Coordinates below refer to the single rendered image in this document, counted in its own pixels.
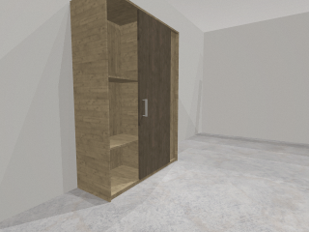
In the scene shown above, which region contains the wardrobe door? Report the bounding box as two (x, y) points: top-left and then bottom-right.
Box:
(137, 9), (171, 180)
(170, 31), (176, 160)

